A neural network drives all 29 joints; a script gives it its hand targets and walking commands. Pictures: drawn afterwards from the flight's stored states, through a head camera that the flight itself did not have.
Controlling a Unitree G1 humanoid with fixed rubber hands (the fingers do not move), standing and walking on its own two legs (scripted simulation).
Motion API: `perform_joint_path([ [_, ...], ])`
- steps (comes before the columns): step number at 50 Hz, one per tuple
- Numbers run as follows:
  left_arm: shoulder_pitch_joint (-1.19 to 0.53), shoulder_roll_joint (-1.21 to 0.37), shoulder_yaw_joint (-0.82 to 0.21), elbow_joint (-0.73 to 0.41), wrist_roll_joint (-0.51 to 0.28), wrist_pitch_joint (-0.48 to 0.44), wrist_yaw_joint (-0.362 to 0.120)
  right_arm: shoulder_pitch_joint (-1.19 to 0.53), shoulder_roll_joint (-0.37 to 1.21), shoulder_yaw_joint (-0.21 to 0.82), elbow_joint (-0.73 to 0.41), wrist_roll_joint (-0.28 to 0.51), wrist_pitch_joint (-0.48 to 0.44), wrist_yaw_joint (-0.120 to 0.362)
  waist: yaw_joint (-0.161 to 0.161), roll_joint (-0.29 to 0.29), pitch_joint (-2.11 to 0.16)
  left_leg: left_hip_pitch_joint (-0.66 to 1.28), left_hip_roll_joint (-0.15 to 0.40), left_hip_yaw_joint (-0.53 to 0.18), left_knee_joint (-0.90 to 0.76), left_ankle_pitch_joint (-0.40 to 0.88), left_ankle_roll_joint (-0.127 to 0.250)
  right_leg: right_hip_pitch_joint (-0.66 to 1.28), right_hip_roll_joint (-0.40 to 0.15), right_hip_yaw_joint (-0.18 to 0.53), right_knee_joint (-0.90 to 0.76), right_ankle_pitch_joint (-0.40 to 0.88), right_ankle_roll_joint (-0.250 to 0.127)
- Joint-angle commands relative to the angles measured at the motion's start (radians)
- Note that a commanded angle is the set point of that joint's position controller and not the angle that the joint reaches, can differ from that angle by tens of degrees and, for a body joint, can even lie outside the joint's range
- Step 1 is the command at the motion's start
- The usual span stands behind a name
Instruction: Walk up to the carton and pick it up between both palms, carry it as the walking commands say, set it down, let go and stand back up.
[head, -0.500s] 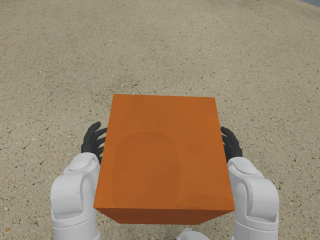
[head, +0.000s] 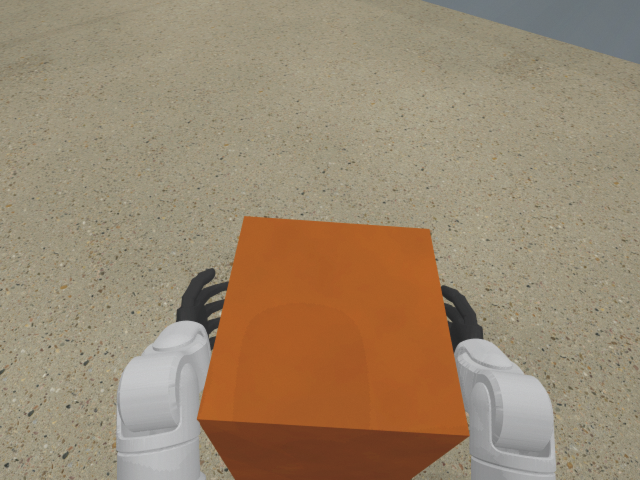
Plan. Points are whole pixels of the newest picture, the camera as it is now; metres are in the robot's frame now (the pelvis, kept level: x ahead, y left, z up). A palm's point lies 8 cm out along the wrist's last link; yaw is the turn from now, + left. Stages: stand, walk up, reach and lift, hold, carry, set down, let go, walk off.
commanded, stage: carry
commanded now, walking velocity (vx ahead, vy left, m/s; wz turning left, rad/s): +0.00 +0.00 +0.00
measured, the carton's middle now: (325, 364) +0.26 +0.00 +0.01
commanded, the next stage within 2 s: none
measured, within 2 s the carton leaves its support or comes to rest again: neither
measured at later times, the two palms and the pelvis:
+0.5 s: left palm (223, 148) +0.65 +0.18 +0.05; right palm (389, 151) +0.65 -0.12 +0.04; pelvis +0.38 +0.02 -0.01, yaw +1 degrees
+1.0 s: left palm (238, 67) +0.98 +0.20 +0.04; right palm (365, 69) +0.98 -0.11 +0.04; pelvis +0.73 +0.04 -0.02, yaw +3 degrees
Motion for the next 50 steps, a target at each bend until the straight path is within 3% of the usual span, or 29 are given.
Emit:
perform_joint_path([
  [1,-0.407,-0.895,-0.639,0.018,-0.323,-0.066,-0.247,-0.665,0.808,0.684,-0.12,0.35,-0.083,0.214,0.007,-0.138,-0.01,-0.464,-0.043,-0.029,-0.146,-0.12,0.015,0.27,-0.238,0.292,-0.25,1.561,-0.138],
  [5,-0.432,-0.839,-0.717,-0.158,-0.369,-0.018,-0.23,-0.574,0.838,0.72,-0.11,0.405,-0.016,0.213,-0.015,-0.222,-0.165,-0.065,-0.126,0.147,-0.729,0.337,-0.029,0.31,-0.184,0.034,0.006,1.584,-0.058],
  [6,-0.451,-0.828,-0.726,-0.179,-0.374,-0.011,-0.228,-0.55,0.843,0.707,-0.093,0.396,-0.007,0.219,-0.05,-0.055,-0.245,0.239,-0.065,0.084,-0.822,0.811,0.022,0.131,-0.153,-0.029,0.247,1.475,0.017],
  [7,-0.427,-0.819,-0.718,-0.131,-0.34,-0.006,-0.227,-0.459,0.848,0.665,0.031,0.36,-0.002,0.226,-0.053,0.316,-0.293,0.6,0.176,-0.223,-0.704,2.005,0.16,-0.305,0.036,-0.062,0.523,0.37,0.111],
  [8,-0.424,-0.796,-0.647,-0.018,-0.289,-0.024,-0.228,-0.502,0.815,0.61,0.101,0.33,-0.032,0.231,-0.032,0.445,-0.3,0.745,0.253,-0.304,-0.616,2.518,0.234,-0.455,0.107,0.073,0.617,-0.085,0.077],
  [9,-0.468,-0.856,-0.721,-0.155,-0.377,-0.018,-0.236,-0.526,0.847,0.648,-0.028,0.369,-0.032,0.229,-0.056,0.436,-0.308,0.864,0.279,-0.327,-0.607,2.473,0.285,-0.668,0.109,0.065,0.76,-0.176,0.036],
  [12,-0.495,-0.901,-0.74,-0.245,-0.418,-0.04,-0.216,-0.669,0.849,0.706,-0.256,0.439,-0.05,0.211,-0.091,0.287,-0.208,1.093,0.188,-0.305,-0.53,2.247,0.178,-1.187,0.131,0.04,0.814,-0.4,0.001],
  [15,-0.372,-0.898,-0.716,-0.257,-0.415,-0.05,-0.214,-0.622,0.839,0.753,-0.36,0.417,-0.066,0.183,-0.064,0.049,-0.363,1.002,0.148,-0.215,-0.423,1.996,0.116,-0.917,0.057,0.013,0.192,-0.153,-0.007],
  [17,-0.277,-0.832,-0.614,-0.075,-0.303,-0.092,-0.209,-0.502,0.763,0.646,-0.184,0.317,-0.098,0.183,-0.001,-0.048,-0.55,0.398,0.033,0.01,-0.269,1.675,0.02,0.101,0.124,-0.094,-0.278,0.656,0.027],
  [18,-0.282,-0.856,-0.691,-0.209,-0.351,-0.091,-0.204,-0.548,0.786,0.736,-0.326,0.382,-0.092,0.176,0.045,-0.1,-0.6,0.116,0.039,-0.002,-0.069,1.208,-0.015,0.459,0.023,0.014,-0.284,1.034,-0.029],
  [19,-0.256,-0.847,-0.697,-0.238,-0.395,-0.088,-0.211,-0.571,0.823,0.83,-0.426,0.445,-0.087,0.169,0.003,-0.465,-0.677,-0.161,-0.127,-0.024,0.239,0.12,-0.072,0.751,-0.293,0.433,-0.13,2.037,-0.15],
  [20,-0.285,-0.85,-0.731,-0.226,-0.408,-0.088,-0.216,-0.544,0.823,0.797,-0.343,0.445,-0.077,0.181,0.006,-0.363,-0.692,-0.292,-0.162,-0.118,0.358,0.003,-0.073,0.775,-0.374,0.573,-0.016,2.203,-0.296],
  [24,-0.311,-0.841,-0.632,0.029,-0.281,-0.111,-0.244,-0.427,0.816,0.661,0.022,0.311,-0.105,0.214,-0.006,-0.167,-0.282,-0.143,-0.069,-0.197,0.107,0.038,0.045,0.114,-0.286,0.537,-0.23,1.152,-0.232],
  [27,-0.374,-0.825,-0.582,0.139,-0.22,-0.211,-0.242,-0.458,0.761,0.543,0.133,0.221,-0.215,0.223,0.013,-0.13,-0.232,-0.188,-0.069,-0.107,-0.228,-0.05,0.017,0.134,-0.278,0.44,-0.176,1.364,-0.226],
  [30,-0.498,-0.89,-0.796,-0.229,-0.404,-0.163,-0.224,-0.582,0.849,0.734,-0.208,0.412,-0.179,0.22,0.009,-0.109,-0.293,-0.208,-0.07,-0.023,-0.633,0.145,-0.014,0.371,-0.254,0.28,-0.073,1.665,-0.166],
  [32,-0.432,-0.844,-0.788,-0.234,-0.39,-0.122,-0.215,-0.476,0.831,0.687,-0.085,0.388,-0.137,0.226,-0.026,-0.025,-0.364,0.18,-0.083,0.008,-0.802,0.687,0.001,0.157,-0.172,0.126,0.018,1.509,-0.044],
  [33,-0.404,-0.811,-0.728,-0.15,-0.326,-0.142,-0.209,-0.429,0.813,0.612,0.033,0.317,-0.16,0.226,-0.031,0.106,-0.456,0.448,-0.01,-0.092,-0.683,1.251,0.062,-0.082,-0.114,0.077,0.112,1.127,0.004],
  [34,-0.391,-0.772,-0.631,0.036,-0.233,-0.163,-0.212,-0.391,0.765,0.519,0.199,0.223,-0.187,0.223,-0.041,0.346,-0.426,0.705,0.152,-0.251,-0.585,2.03,0.167,-0.392,-0.002,0.017,0.26,0.308,0.055],
  [35,-0.323,-0.721,-0.507,0.212,-0.138,-0.217,-0.215,-0.398,0.696,0.429,0.303,0.145,-0.256,0.215,-0.049,0.482,-0.38,0.835,0.211,-0.33,-0.554,2.34,0.235,-0.62,0.087,0.028,0.4,-0.118,0.062],
  [36,-0.453,-0.747,-0.609,-0.062,-0.236,-0.248,-0.207,-0.478,0.712,0.548,0.053,0.23,-0.275,0.207,-0.071,0.472,-0.427,1.104,0.204,-0.365,-0.507,2.394,0.233,-0.89,0.123,0.03,0.459,-0.216,0.056],
  [37,-0.343,-0.666,-0.448,0.225,-0.108,-0.286,-0.207,-0.447,0.651,0.419,0.268,0.126,-0.321,0.198,-0.092,0.436,-0.362,1.16,0.219,-0.382,-0.479,2.351,0.208,-1.08,0.119,0.06,0.545,-0.344,0.05],
  [39,-0.391,-0.705,-0.572,-0.041,-0.233,-0.325,-0.195,-0.569,0.645,0.568,-0.064,0.232,-0.349,0.172,-0.099,0.266,-0.317,1.152,0.18,-0.36,-0.453,2.236,0.17,-1.191,0.131,0.014,0.49,-0.37,0.049],
  [42,-0.213,-0.741,-0.624,-0.064,-0.283,-0.303,-0.192,-0.585,0.62,0.67,-0.311,0.286,-0.334,0.131,-0.018,-0.006,-0.503,0.63,0.042,-0.134,-0.235,2.097,0.036,-0.305,0.127,-0.041,-0.209,0.249,0.019],
  [43,-0.149,-0.736,-0.564,0.04,-0.223,-0.3,-0.195,-0.507,0.644,0.639,-0.198,0.248,-0.32,0.132,0.025,-0.191,-0.521,0.205,0.034,-0.057,-0.091,1.715,-0.008,0.248,0.093,-0.061,-0.3,0.732,0.004],
  [44,-0.121,-0.79,-0.711,-0.141,-0.344,-0.258,-0.197,-0.525,0.658,0.805,-0.432,0.353,-0.265,0.138,0.031,-0.417,-0.611,-0.176,-0.056,-0.064,0.137,0.474,-0.056,0.626,-0.177,0.246,-0.175,1.55,-0.147],
  [45,-0.068,-0.71,-0.563,0.098,-0.24,-0.268,-0.203,-0.449,0.647,0.691,-0.154,0.263,-0.259,0.139,0.007,-0.573,-0.617,-0.359,-0.141,-0.091,0.287,-0.065,-0.081,0.734,-0.333,0.469,-0.049,2.192,-0.242],
  [47,-0.238,-0.754,-0.738,-0.213,-0.341,-0.246,-0.198,-0.415,0.68,0.767,-0.251,0.344,-0.226,0.163,0.016,-0.25,-0.498,-0.234,-0.112,-0.161,0.201,0.056,-0.001,0.361,-0.336,0.492,-0.157,1.778,-0.252],
  [49,-0.254,-0.716,-0.55,0.187,-0.174,-0.251,-0.212,-0.403,0.652,0.559,0.176,0.199,-0.228,0.195,0.002,-0.164,-0.161,-0.187,-0.082,-0.172,0.067,0.021,0.042,-0.041,-0.299,0.515,-0.229,1.137,-0.244],
  [50,-0.361,-0.752,-0.685,-0.042,-0.276,-0.233,-0.207,-0.492,0.681,0.67,-0.034,0.302,-0.215,0.196,-0.008,-0.065,-0.125,-0.17,-0.057,-0.153,-0.122,-0.104,0.037,-0.09,-0.284,0.497,-0.22,1.095,-0.233],
])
